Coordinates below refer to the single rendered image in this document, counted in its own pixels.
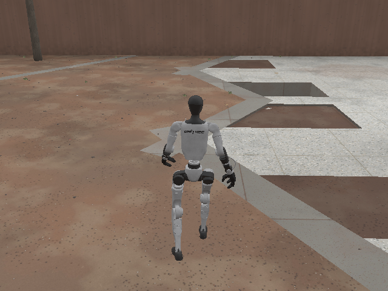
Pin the right robot hand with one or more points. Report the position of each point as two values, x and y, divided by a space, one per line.
232 179

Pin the left robot hand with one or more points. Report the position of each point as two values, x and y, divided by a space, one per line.
167 164

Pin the right robot thigh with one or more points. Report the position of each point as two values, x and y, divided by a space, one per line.
207 181

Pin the left robot forearm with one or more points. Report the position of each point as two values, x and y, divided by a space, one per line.
165 155

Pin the robot left upper arm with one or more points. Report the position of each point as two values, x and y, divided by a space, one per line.
176 126

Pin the robot right upper arm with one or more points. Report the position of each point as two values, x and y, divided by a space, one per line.
216 138

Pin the left robot foot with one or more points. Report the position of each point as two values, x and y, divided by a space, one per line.
178 255

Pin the right robot forearm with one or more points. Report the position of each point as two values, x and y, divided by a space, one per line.
226 163

